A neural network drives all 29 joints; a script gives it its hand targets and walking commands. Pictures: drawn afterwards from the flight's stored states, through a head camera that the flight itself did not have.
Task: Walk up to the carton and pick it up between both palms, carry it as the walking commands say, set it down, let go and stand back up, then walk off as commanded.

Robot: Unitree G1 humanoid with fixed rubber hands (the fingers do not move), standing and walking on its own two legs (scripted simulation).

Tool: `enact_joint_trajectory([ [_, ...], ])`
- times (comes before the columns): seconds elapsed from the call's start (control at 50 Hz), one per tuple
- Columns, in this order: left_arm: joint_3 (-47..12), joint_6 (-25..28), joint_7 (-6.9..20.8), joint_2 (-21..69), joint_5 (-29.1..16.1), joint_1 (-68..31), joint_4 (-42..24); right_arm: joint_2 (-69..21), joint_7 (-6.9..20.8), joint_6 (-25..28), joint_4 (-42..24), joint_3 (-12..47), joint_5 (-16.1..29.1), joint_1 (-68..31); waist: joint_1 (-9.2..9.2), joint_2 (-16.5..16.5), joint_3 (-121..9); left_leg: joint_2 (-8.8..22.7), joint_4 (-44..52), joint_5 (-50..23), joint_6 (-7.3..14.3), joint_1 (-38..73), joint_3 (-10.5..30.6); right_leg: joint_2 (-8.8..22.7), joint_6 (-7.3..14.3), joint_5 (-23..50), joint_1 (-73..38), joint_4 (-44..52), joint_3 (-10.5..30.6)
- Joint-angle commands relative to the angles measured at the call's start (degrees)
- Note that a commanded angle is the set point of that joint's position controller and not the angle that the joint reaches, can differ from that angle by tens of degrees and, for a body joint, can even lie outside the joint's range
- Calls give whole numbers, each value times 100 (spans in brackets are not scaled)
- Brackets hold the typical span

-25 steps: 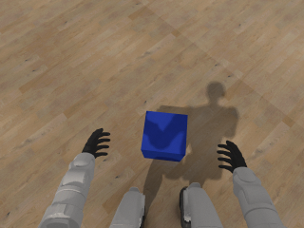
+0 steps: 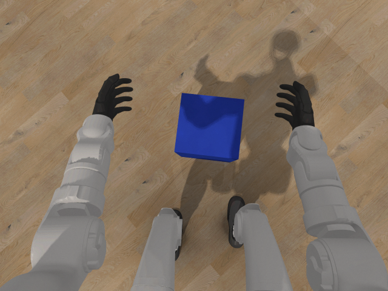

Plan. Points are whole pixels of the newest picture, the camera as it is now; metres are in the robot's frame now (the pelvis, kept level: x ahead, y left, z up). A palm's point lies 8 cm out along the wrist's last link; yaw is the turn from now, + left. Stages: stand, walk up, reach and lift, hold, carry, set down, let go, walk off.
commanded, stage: reach and lift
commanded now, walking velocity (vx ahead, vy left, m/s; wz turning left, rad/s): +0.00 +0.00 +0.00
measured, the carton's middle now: (208, 131) +0.48 +0.00 -0.54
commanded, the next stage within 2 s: none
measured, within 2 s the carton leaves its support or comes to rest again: neither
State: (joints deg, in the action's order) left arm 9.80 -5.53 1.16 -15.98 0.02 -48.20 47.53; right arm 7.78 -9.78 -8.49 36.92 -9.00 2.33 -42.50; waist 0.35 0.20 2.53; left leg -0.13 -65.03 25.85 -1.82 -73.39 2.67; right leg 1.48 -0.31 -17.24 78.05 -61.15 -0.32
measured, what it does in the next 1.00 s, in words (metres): lowers itself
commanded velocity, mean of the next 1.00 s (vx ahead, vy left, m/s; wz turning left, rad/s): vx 0.00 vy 0.00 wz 0.00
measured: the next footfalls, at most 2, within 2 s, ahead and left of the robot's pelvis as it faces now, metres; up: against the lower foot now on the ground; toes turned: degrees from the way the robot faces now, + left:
none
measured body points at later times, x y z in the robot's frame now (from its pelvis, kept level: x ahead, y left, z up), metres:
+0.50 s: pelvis -0.01 +0.01 -0.04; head +0.31 +0.01 +0.28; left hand +0.47 +0.20 -0.19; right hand +0.46 -0.17 -0.20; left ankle +0.03 +0.14 -0.63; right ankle +0.09 -0.12 -0.63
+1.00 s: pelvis -0.05 +0.00 -0.18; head +0.29 +0.01 +0.11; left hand +0.48 +0.20 -0.34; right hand +0.46 -0.18 -0.34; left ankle +0.02 +0.14 -0.63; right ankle +0.08 -0.12 -0.63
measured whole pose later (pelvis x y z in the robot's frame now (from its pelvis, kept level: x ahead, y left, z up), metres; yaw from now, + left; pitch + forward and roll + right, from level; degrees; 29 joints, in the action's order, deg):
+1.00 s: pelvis -0.05 +0.00 -0.18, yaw -1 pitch +43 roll -1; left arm 12.3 -5.6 -2.3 -18.0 -1.2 -69.0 56.6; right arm 11.8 -8.7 -6.3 50.7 -17.0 4.4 -65.4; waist 0.4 0.2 6.1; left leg -1.2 -105.5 35.6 -2.7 -113.0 4.5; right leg 1.0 -0.8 -23.9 117.8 -98.5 -0.3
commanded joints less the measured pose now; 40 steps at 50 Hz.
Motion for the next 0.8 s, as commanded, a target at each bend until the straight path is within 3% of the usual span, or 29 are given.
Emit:
enact_joint_trajectory([
  [0.0, 598, 329, -16, -685, -280, -2044, -103, 478, 74, 371, 87, -892, -392, -2170, -112, 187, -5507, -489, 701, -2085, -59, -291, -536, -483, -180, 2922, -4013, -170, 151],
  [0.06, 668, 380, -98, -482, -200, -1972, -34, 425, 176, 462, 259, -1026, -464, -2076, -146, 65, -5753, -487, 741, -2459, -89, 203, -492, -562, -158, 2912, -3693, -96, 37],
  [0.12, 836, 459, -241, -506, -11, -1949, -200, 559, 273, 570, 312, -1200, -459, -2078, 24, -85, -6002, -492, 702, -3052, -102, 520, -449, -596, -151, 3303, -3537, -163, 44],
  [0.14, 831, 476, -293, -480, 42, -1977, -373, 637, 329, 607, 336, -1297, -467, -2062, -31, -185, -6109, -469, 710, -3244, -135, 788, -402, -611, -156, 3324, -3377, -138, -9],
  [0.16, 896, 476, -319, -494, 86, -1985, -348, 695, 365, 636, 332, -1274, -447, -2069, 33, -153, -6026, -451, 669, -3328, -138, 755, -372, -596, -158, 3270, -3141, -116, -7],
  [0.24, 707, 563, -384, -201, 84, -2009, -373, 568, 489, 798, 366, -1274, -418, -2179, -57, -243, -5728, -389, 531, -3490, -135, 801, -233, -591, -162, 3047, -2255, -161, -44],
  [0.26, 685, 553, -396, -166, 66, -2209, -366, 670, 506, 784, 545, -1340, -473, -2315, -137, -270, -5564, -385, 460, -3210, -163, 569, -240, -581, -164, 2789, -2035, -220, -39],
  [0.32, 718, 574, -382, -217, 71, -2356, -213, 687, 506, 819, 536, -1370, -479, -2493, -88, -208, -5543, -410, 218, -2796, -153, -96, -254, -548, -166, 2669, -1820, -500, 1],
  [0.38, 639, 554, -395, -393, -114, -2690, -414, 796, 432, 811, 248, -1326, -453, -2790, -203, -64, -6107, -445, -148, -2504, -116, -399, -294, -534, -191, 2566, -1890, -875, -16],
  [0.42, 638, 524, -409, -588, -157, -2824, -557, 827, 357, 764, 38, -1250, -349, -2941, -119, -76, -6661, -471, -410, -2325, -109, -572, -366, -525, -198, 2608, -2150, -1166, 22],
  [0.46, 549, 476, -414, -670, -248, -3064, -438, 886, 290, 725, 191, -1173, -286, -3059, -170, -97, -6600, -460, -652, -1992, -97, -856, -398, -537, -222, 2219, -1843, -1377, 6],
  [0.48, 504, 456, -421, -690, -317, -3124, -665, 958, 260, 713, -119, -1135, -227, -3244, -161, -68, -6997, -475, -797, -1995, -91, -827, -419, -560, -217, 2259, -2004, -1531, -17],
  [0.52, 501, 395, -450, -982, -382, -3385, -586, 1064, 162, 620, -102, -1013, -144, -3481, -70, -62, -7029, -500, -1117, -1517, -72, -1216, -540, -558, -261, 1808, -1876, -1821, 8],
  [0.54, 399, 319, -450, -908, -456, -3386, -311, 1131, 135, 582, 89, -1019, -123, -3573, -193, -38, -6810, -484, -1227, -1177, -64, -1464, -534, -567, -273, 1465, -1650, -1958, -68],
  [0.56, 432, 294, -449, -1010, -470, -3557, -358, 1164, 83, 529, 31, -952, -83, -3703, -113, -8, -6795, -489, -1315, -949, -54, -1608, -595, -554, -268, 1211, -1660, -1995, -17],
  [0.64, 309, 140, -419, -1018, -556, -3716, 71, 1141, 42, 356, 612, -740, -23, -3881, -132, 42, -6215, -474, -1779, -187, -49, -2230, -635, -565, -277, 249, -1032, -2419, -65],
  [0.66, 283, 127, -404, -1069, -532, -3721, 168, 1060, 40, 315, 605, -654, 51, -3902, -19, -18, -6151, -463, -1867, -103, -38, -2302, -671, -557, -267, 99, -931, -2451, -13],
  [0.68, 206, 78, -371, -979, -608, -3736, 481, 1094, 55, 289, 856, -625, 53, -3978, -142, 102, -5934, -437, -1993, 30, -37, -2525, -653, -551, -280, -88, -685, -2560, -59],
  [0.7, 178, 91, -349, -961, -640, -3669, 505, 1016, 74, 301, 792, -515, 145, -3959, -65, 118, -5953, -431, -2052, 9, -11, -2533, -639, -565, -278, -4, -640, -2664, -82],
  [0.72, 158, 110, -348, -975, -681, -3866, 65, 1064, 67, 315, 476, -467, 184, -4132, -22, 102, -6455, -446, -2202, -212, -19, -2342, -654, -570, -263, 196, -842, -2750, -46],
  [0.78, 67, 128, -348, -1040, -792, -3895, 215, 1136, 52, 328, 702, -383, 232, -4128, -30, 137, -6491, -433, -2534, -372, -34, -2598, -675, -553, -241, 495, -750, -3093, -78],
])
